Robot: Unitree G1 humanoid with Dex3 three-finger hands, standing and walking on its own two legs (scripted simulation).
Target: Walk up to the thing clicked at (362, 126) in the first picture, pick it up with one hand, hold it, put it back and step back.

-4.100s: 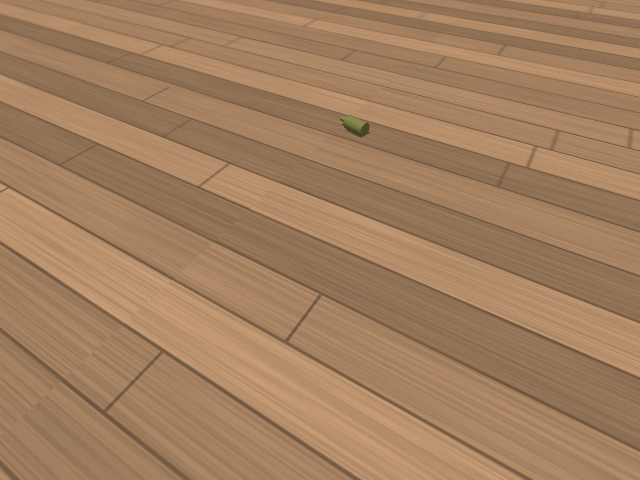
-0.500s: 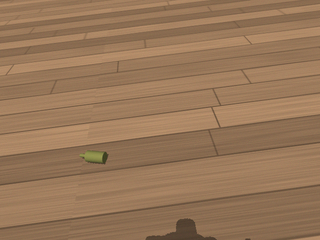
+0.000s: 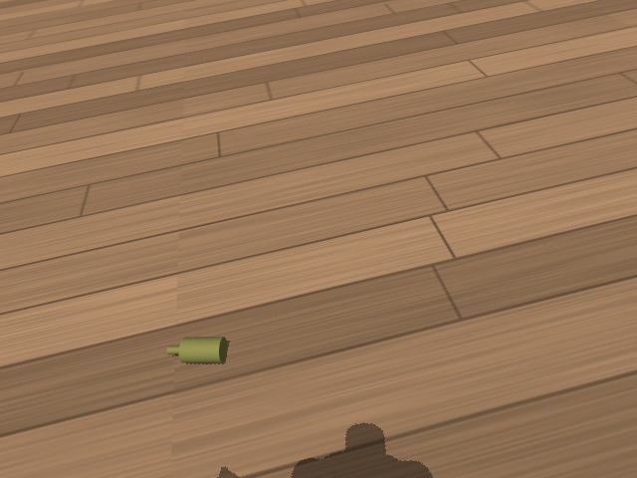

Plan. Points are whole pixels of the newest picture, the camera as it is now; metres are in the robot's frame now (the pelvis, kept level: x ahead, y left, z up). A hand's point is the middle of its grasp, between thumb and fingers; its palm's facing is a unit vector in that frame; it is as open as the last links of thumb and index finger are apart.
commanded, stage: walk up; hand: left
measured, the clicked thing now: (195, 349) +0.67 +0.50 -0.70
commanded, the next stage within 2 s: none
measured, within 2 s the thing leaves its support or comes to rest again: neither
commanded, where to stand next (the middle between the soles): +0.25 +0.28 m, yaw -4 degrees
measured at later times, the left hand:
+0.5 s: hand out of the picture +0.16 +0.52 -0.13, palm faces -0.06 -0.86 -0.51, open 7.4 cm
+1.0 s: hand out of the picture +0.25 +0.66 -0.14, palm faces -0.01 -0.87 -0.49, open 7.4 cm
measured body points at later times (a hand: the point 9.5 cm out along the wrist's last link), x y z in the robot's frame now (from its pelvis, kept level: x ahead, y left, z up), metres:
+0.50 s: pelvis +0.09 +0.21 +0.00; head +0.11 +0.21 +0.45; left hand +0.16 +0.56 -0.10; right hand +0.11 -0.13 -0.10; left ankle +0.10 +0.31 -0.71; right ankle +0.13 +0.09 -0.65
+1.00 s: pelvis +0.18 +0.35 -0.01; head +0.20 +0.34 +0.44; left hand +0.25 +0.70 -0.10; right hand +0.27 +0.02 -0.12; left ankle +0.25 +0.51 -0.71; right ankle +0.21 +0.16 -0.70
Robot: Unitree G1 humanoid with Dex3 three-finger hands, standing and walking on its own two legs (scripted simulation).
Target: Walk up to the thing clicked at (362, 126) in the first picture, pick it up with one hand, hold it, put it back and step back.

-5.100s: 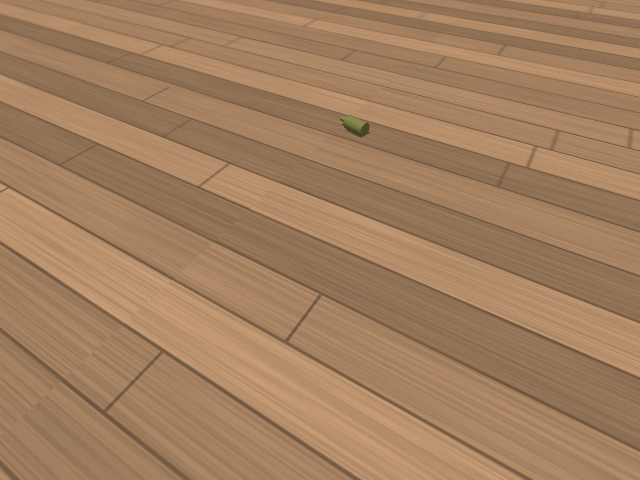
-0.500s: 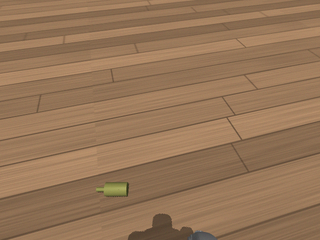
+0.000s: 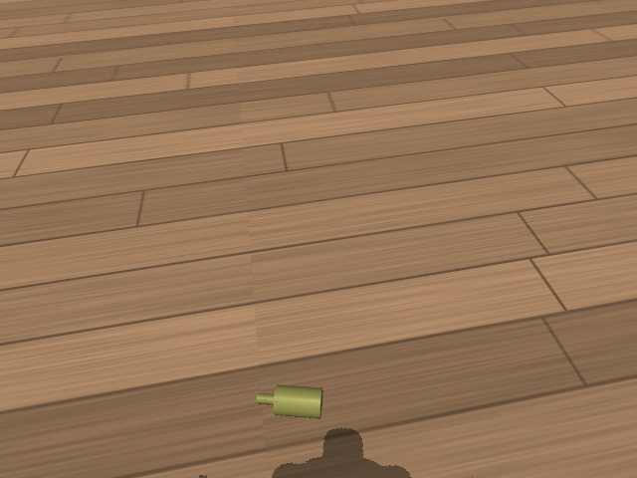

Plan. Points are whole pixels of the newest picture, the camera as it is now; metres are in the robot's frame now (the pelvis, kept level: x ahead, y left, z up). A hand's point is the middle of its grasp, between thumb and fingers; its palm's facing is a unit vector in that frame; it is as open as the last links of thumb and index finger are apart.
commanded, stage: walk up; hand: left
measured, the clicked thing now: (289, 400) +0.48 +0.16 -0.69
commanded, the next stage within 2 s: none
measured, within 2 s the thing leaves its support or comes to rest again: neither
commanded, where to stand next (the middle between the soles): +0.06 -0.07 m, yaw -2 degrees
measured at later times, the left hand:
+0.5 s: hand out of the picture +0.11 +0.24 -0.14, palm faces -0.08 -0.92 -0.39, open 7.4 cm
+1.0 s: hand out of the picture +0.08 +0.20 -0.12, palm faces -0.02 -0.94 -0.34, open 7.4 cm
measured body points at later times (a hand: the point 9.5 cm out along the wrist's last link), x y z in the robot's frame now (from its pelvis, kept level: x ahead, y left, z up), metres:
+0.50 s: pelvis -0.01 -0.03 +0.00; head +0.04 -0.04 +0.44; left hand +0.12 +0.28 -0.12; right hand +0.04 -0.39 -0.11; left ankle +0.05 +0.14 -0.68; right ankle +0.00 -0.16 -0.70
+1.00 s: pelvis +0.00 -0.05 +0.03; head +0.00 -0.06 +0.48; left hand +0.08 +0.25 -0.09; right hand +0.08 -0.36 -0.10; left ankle +0.03 +0.07 -0.70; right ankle +0.01 -0.16 -0.70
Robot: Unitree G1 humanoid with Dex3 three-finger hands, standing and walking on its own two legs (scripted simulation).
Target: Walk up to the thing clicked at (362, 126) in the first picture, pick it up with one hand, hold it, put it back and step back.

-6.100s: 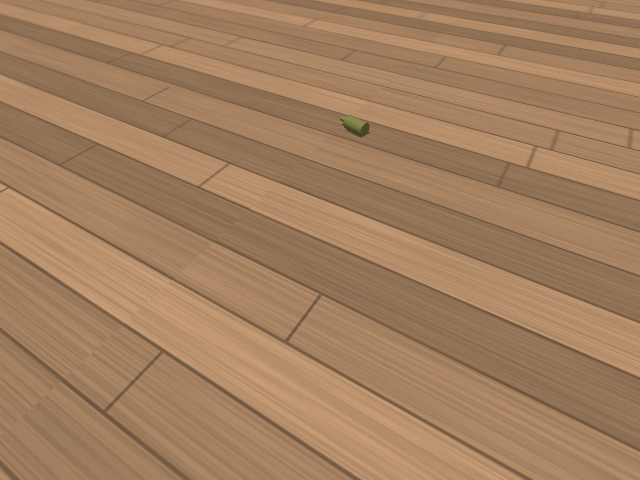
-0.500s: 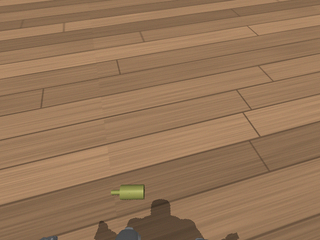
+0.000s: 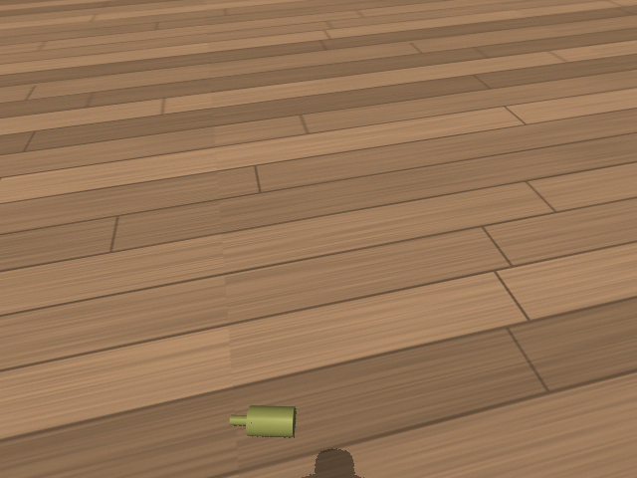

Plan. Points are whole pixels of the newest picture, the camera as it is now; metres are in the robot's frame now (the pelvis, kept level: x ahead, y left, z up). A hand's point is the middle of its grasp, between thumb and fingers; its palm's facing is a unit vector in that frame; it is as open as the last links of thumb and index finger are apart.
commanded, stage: walk up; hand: left
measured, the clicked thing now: (262, 420) +0.48 +0.22 -0.72
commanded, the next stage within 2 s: stand in 1.14 s
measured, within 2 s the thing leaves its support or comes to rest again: neither
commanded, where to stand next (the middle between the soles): +0.06 -0.02 m, yaw -2 degrees
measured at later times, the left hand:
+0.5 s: hand out of the picture +0.12 +0.27 -0.14, palm faces +0.00 -0.95 -0.33, open 7.4 cm
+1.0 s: hand out of the picture +0.11 +0.28 -0.14, palm faces +0.00 -0.95 -0.32, open 7.4 cm
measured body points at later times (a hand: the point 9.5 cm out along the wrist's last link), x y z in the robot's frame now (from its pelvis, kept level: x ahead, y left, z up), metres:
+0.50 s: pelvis +0.02 +0.01 +0.02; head +0.03 +0.02 +0.47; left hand +0.12 +0.32 -0.11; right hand +0.12 -0.28 -0.11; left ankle +0.03 +0.13 -0.73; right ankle +0.01 -0.11 -0.73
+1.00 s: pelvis +0.03 +0.03 +0.02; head +0.03 +0.03 +0.47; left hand +0.11 +0.32 -0.12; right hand +0.12 -0.27 -0.11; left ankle +0.03 +0.13 -0.73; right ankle +0.01 -0.11 -0.73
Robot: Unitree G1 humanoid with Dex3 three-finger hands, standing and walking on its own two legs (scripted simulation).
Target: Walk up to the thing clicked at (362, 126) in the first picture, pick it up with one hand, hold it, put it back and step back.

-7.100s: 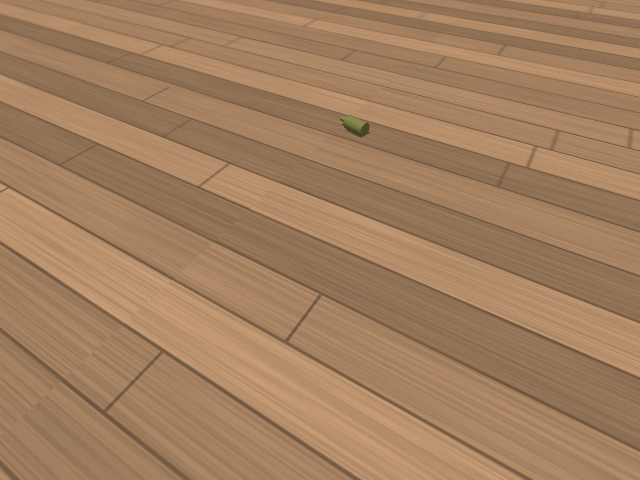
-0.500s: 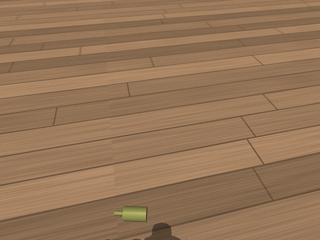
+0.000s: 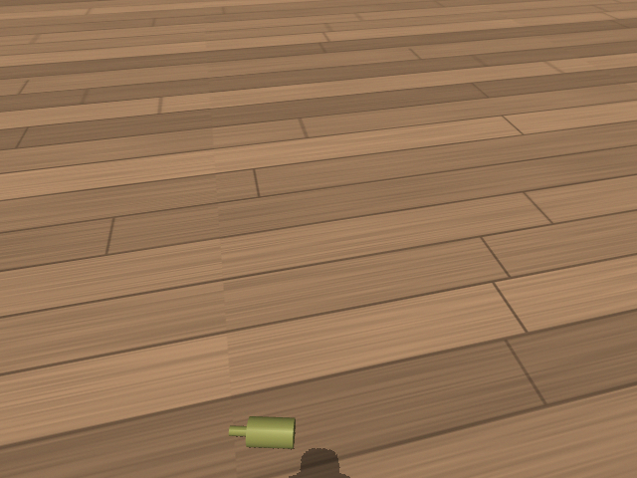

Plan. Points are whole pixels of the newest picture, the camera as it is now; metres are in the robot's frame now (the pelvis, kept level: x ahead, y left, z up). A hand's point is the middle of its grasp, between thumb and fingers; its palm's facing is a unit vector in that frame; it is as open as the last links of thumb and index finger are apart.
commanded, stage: walk up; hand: left
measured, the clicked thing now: (261, 431) +0.45 +0.19 -0.74
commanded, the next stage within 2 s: stand in 0.14 s
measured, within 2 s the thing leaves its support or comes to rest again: neither
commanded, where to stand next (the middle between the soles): +0.04 -0.04 m, yaw -2 degrees
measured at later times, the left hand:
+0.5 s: hand out of the picture +0.07 +0.24 -0.16, palm faces -0.02 -0.94 -0.33, open 7.4 cm
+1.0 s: hand out of the picture +0.06 +0.23 -0.16, palm faces -0.02 -0.94 -0.33, open 7.4 cm
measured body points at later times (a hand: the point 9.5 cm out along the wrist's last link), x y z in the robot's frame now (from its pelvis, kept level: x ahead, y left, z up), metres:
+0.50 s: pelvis -0.01 -0.01 +0.00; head +0.00 -0.01 +0.45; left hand +0.07 +0.29 -0.13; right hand +0.08 -0.30 -0.13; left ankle +0.00 +0.10 -0.75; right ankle -0.02 -0.14 -0.75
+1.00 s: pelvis -0.01 -0.02 +0.00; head -0.01 -0.01 +0.45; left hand +0.06 +0.28 -0.13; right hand +0.06 -0.32 -0.13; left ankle +0.00 +0.10 -0.75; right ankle -0.02 -0.14 -0.75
